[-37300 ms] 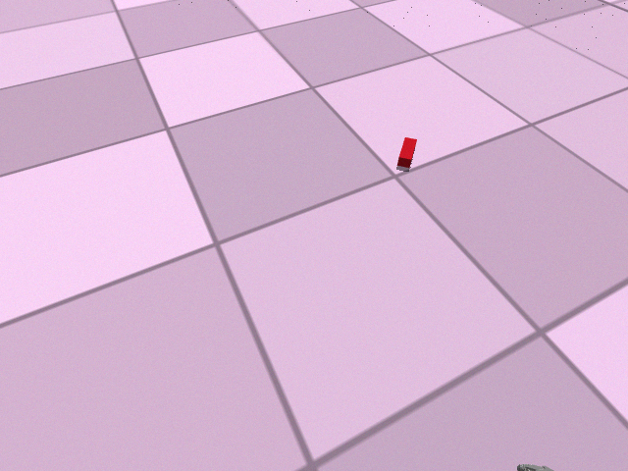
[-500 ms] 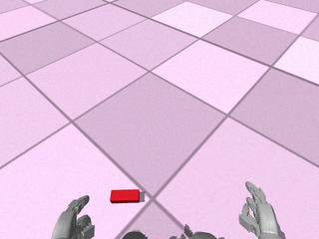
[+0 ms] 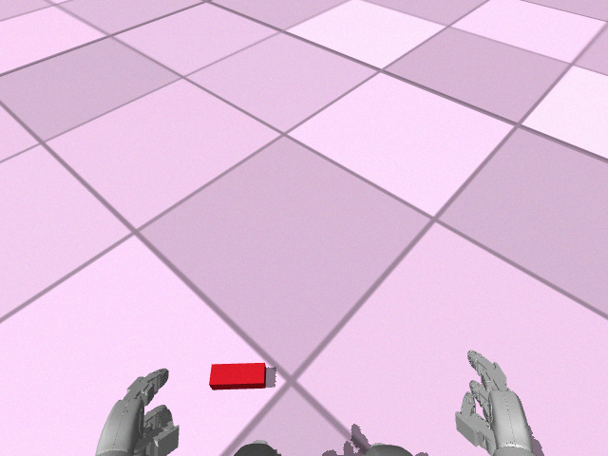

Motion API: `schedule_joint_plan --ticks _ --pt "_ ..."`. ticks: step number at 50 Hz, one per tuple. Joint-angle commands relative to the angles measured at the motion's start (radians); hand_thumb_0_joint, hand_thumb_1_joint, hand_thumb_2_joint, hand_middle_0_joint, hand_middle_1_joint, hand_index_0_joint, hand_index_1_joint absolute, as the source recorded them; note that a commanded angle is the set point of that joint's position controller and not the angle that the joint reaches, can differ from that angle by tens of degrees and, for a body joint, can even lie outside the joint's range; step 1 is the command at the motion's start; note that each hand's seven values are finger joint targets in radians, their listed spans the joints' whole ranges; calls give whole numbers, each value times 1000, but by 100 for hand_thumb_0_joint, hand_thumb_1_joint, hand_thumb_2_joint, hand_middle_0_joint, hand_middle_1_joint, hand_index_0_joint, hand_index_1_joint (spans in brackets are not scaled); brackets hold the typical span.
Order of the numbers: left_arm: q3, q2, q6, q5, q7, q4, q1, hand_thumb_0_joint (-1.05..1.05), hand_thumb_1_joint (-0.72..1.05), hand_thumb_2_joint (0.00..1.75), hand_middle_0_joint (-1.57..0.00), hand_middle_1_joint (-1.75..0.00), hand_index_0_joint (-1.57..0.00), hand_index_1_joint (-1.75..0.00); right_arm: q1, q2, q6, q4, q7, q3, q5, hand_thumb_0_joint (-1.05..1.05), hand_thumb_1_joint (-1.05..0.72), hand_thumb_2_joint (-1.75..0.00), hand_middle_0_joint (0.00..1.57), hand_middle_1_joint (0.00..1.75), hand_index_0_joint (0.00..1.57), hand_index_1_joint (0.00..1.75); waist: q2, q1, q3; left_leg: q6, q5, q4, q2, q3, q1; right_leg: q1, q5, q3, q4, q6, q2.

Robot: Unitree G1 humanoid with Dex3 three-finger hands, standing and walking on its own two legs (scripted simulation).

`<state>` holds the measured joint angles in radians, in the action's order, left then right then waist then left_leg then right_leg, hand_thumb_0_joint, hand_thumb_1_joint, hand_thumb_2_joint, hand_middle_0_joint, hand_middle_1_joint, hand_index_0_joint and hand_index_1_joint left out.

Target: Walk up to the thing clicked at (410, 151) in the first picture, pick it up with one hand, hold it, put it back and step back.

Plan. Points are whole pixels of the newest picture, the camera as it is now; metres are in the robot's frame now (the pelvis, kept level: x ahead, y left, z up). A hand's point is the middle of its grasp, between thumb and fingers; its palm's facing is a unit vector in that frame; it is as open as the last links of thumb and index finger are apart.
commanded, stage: home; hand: left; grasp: from above
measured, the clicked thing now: (238, 376) +0.43 +0.21 -0.69
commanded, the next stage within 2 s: stand in 0.30 s
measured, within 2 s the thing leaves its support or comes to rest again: neither
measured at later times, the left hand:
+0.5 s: hand (168, 446) +0.16 +0.20 -0.08, palm faces +0.01 -0.95 -0.30, open 7.4 cm
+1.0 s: hand out of the picture +0.02 +0.24 -0.11, palm faces +0.05 -0.95 -0.32, open 7.4 cm
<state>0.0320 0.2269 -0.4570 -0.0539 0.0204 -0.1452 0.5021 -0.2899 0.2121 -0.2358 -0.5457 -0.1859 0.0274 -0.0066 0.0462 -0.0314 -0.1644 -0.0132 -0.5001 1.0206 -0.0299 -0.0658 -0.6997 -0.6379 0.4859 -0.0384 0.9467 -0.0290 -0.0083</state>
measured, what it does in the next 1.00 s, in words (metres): rises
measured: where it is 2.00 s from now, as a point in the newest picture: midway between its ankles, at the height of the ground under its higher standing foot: outside the picture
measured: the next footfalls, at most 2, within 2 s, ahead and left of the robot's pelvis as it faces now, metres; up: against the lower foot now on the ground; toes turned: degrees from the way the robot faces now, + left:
none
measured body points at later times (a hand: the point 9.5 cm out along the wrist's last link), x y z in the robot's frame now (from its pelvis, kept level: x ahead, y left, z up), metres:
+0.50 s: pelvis -0.01 +0.00 +0.01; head +0.01 +0.01 +0.46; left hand +0.15 +0.25 -0.05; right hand +0.15 -0.25 -0.08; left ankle +0.00 +0.12 -0.68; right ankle -0.01 -0.14 -0.68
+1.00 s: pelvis -0.01 +0.01 +0.06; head -0.01 +0.01 +0.51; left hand +0.02 +0.29 -0.08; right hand +0.07 -0.27 -0.08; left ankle +0.00 +0.12 -0.68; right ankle -0.01 -0.14 -0.68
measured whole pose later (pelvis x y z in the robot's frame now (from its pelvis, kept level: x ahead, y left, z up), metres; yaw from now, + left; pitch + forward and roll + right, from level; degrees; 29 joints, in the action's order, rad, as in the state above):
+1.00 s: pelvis -0.01 +0.01 +0.06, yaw +0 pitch -3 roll +0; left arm 0.04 0.28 -0.02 0.03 0.03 1.02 0.24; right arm -0.18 0.27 0.00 -1.03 -0.02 -0.04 0.03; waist 0.01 0.03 0.06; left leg 0.00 -0.26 0.53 0.01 -0.03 -0.21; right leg -0.18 0.27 -0.02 0.50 -0.04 -0.05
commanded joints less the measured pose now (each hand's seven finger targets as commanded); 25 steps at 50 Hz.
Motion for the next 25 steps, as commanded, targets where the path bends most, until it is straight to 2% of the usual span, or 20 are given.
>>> schedule_joint_plan --ticks 1,2,3,4,5,6,7,8,9,10,11,12,14,17,19,20,21,22,23,25 --pt "66 105 40 4 6 -192 -6 0 90 90 -20 -30 -20 -30 66 132 -55 168 -9 -56 1 0 -90 -90 20 30 20 30 2 -3 -87 20 273 -162 26 25 113 48 -242 -32 -143 25 30" --pt "69 119 45 7 7 -219 -20 0 90 90 -20 -30 -20 -30 62 129 -51 165 -8 -55 1 0 -90 -90 20 30 20 30 11 -3 -104 19 288 -159 26 24 124 51 -254 -31 -138 27 32" --pt "51 98 44 9 5 -180 -1 0 90 90 -20 -30 -20 -30 60 130 -52 164 -7 -54 1 0 -90 -90 20 30 20 30 4 -5 -87 19 283 -163 26 22 116 45 -247 -32 -137 27 32" --pt "66 115 48 9 8 -217 -22 0 90 90 -20 -30 -20 -30 60 127 -52 165 -8 -55 1 0 -90 -90 20 30 20 30 10 -1 -90 18 293 -161 23 21 119 41 -254 -34 -132 29 33" --pt "51 97 45 9 7 -182 -8 0 90 90 -20 -30 -20 -30 59 128 -51 168 -8 -55 0 0 -90 -90 20 30 20 30 2 -9 -80 19 275 -163 25 22 115 37 -241 -33 -137 26 33" --pt "70 118 50 8 10 -224 -35 0 90 90 -20 -30 -20 -30 61 125 -51 167 -8 -55 -1 0 -90 -90 20 30 20 30 6 -2 -78 19 269 -162 23 23 115 36 -237 -33 -139 27 32" --pt "46 88 45 7 7 -174 -4 0 90 90 -20 -30 -20 -30 61 125 -50 169 -7 -52 0 0 -90 -90 20 30 20 30 -1 -13 -83 21 268 -161 26 22 112 40 -239 -33 -140 26 31" --pt "54 92 45 5 6 -182 -10 0 90 90 -20 -30 -20 -30 65 129 -51 170 -6 -54 -1 0 -90 -90 20 30 20 30 2 -7 -75 19 263 -167 22 21 113 36 -232 -33 -137 27 33" --pt "73 124 51 8 10 -235 -44 0 90 90 -20 -30 -20 -30 61 127 -49 169 -7 -55 1 0 -90 -90 20 30 20 30 29 -3 -85 19 257 -165 25 24 111 33 -228 -30 -139 28 31" --pt "68 113 50 11 10 -204 -15 0 90 90 -20 -30 -20 -30 57 130 -47 167 -8 -57 1 0 -90 -90 20 30 20 30 18 -7 -90 17 272 -167 22 21 127 37 -236 -34 -132 29 34" --pt "43 84 44 8 6 -169 7 0 90 90 -20 -30 -20 -30 63 126 -48 172 -8 -55 -1 0 -90 -90 20 30 20 30 4 -11 -85 20 277 -159 24 23 119 34 -243 -33 -138 26 33" --pt "62 104 47 7 9 -213 -21 0 90 90 -20 -30 -20 -30 56 127 -49 173 -8 -58 0 0 -90 -90 20 30 20 30 2 -14 -105 21 289 -150 26 26 129 41 -262 -28 -138 25 30" --pt "48 87 43 7 8 -177 7 0 90 90 -20 -30 -20 -30 58 128 -48 172 -7 -56 1 0 -90 -90 20 30 20 30 10 -14 -91 18 301 -154 25 24 123 39 -269 -31 -132 27 30" --pt "70 114 47 8 11 -207 -29 0 90 90 -20 -30 -20 -30 64 128 -47 170 -9 -57 0 0 -90 -90 20 30 20 30 4 -5 -78 19 261 -160 23 22 108 28 -229 -34 -137 25 32" --pt "53 90 41 10 9 -169 -5 0 90 90 -20 -30 -20 -30 69 126 -48 182 -7 -54 0 0 -90 -90 20 30 20 30 -9 -12 -58 23 213 -165 26 25 91 18 -193 -33 -150 25 31" --pt "56 193 259 123 49 182 -307 0 90 90 -20 -30 -20 -30 144 241 56 -76 52 -93 129 0 -90 -90 20 30 20 30 -60 66 171 69 374 -251 -15 -18 123 196 -183 38 -190 66 -38" --pt "77 213 329 126 44 333 -210 0 90 90 -20 -30 -20 -30 146 258 97 -80 83 -111 124 0 -90 -90 20 30 20 30 -128 66 97 81 360 -241 -2 20 180 212 -174 114 -238 98 -61" --pt "75 232 364 135 39 387 -208 0 90 90 -20 -30 -20 -30 136 244 116 -83 105 -106 123 0 -90 -90 20 30 20 30 -138 47 66 81 347 -231 8 34 217 221 -191 150 -256 112 -83" --pt "66 227 382 132 31 417 -236 0 90 90 -20 -30 -20 -30 108 245 130 -80 119 -103 123 0 -90 -90 20 30 20 30 -94 23 72 74 318 -252 14 12 215 205 -200 143 -250 111 -64" --pt "56 224 412 118 23 497 -259 0 90 90 -20 -30 -20 -30 108 214 140 -126 151 -99 71 0 -90 -90 20 30 20 30 -40 45 24 81 320 -294 9 0 286 292 -275 114 -228 87 -76"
